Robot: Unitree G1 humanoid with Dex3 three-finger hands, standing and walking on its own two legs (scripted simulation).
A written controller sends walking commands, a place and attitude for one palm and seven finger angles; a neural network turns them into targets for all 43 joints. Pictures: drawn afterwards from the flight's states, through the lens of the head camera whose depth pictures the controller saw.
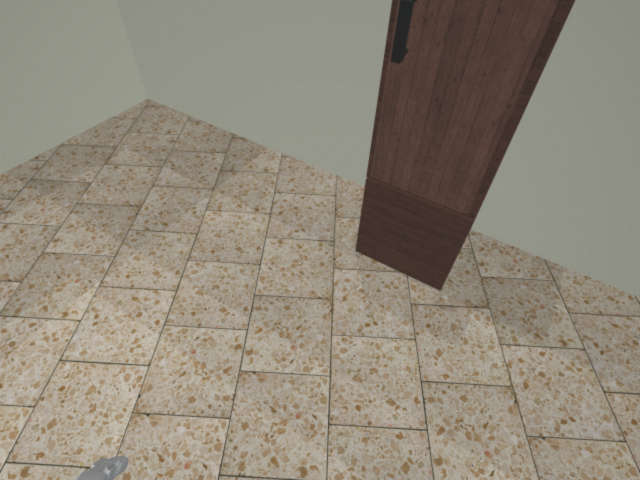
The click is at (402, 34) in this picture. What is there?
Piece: cupboard door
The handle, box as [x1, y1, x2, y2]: [391, 0, 416, 63]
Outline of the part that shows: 416,0 400,0 391,61 399,63 407,52 407,49 405,48 406,37 412,5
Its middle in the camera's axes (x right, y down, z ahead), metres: +0.20 -0.50 +0.92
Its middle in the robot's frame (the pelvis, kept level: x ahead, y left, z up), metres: +1.05 -0.15 +0.14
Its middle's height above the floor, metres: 0.91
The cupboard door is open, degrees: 0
